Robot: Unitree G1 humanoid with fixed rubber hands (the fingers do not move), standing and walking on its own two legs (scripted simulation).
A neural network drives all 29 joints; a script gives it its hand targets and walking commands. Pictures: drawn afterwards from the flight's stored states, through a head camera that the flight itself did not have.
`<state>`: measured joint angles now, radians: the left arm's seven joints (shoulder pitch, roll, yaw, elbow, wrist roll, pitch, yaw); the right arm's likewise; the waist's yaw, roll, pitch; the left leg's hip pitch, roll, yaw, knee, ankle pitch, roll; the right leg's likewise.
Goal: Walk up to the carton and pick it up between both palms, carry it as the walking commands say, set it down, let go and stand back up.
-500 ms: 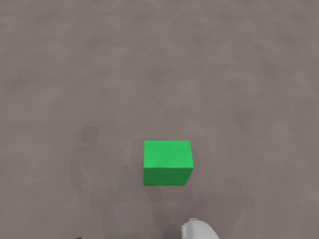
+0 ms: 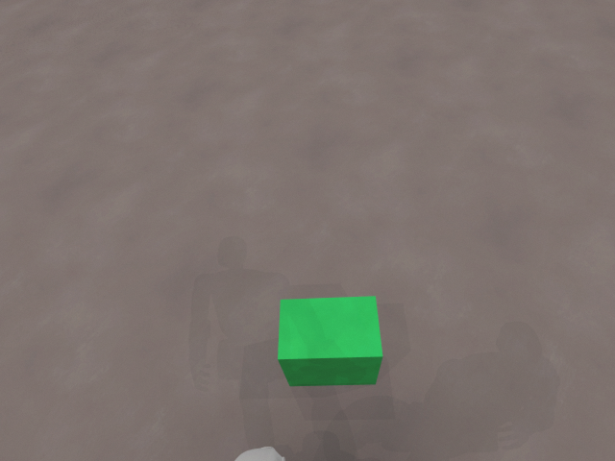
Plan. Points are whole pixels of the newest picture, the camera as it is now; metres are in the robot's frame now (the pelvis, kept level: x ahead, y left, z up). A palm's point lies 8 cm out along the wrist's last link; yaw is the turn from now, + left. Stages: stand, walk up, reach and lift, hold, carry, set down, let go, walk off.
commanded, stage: walk up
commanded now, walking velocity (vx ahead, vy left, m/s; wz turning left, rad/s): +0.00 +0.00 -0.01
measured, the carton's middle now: (330, 343) +0.49 +0.00 -0.65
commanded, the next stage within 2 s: stand in 1.24 s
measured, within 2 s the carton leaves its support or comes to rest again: neither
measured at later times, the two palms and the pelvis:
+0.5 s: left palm out of the picture +0.02 +0.25 -0.15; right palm out of the picture +0.01 -0.18 -0.15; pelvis +0.02 +0.03 +0.00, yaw +0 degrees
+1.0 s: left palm out of the picture +0.09 +0.21 -0.14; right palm out of the picture -0.02 -0.25 -0.16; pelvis +0.06 -0.02 -0.01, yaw +0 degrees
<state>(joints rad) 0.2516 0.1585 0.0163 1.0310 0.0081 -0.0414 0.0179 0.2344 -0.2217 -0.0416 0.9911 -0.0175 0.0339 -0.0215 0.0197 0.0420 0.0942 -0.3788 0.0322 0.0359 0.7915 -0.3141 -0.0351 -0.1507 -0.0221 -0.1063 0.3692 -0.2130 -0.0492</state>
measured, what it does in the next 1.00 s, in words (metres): steps on the spot: left foot, then right foot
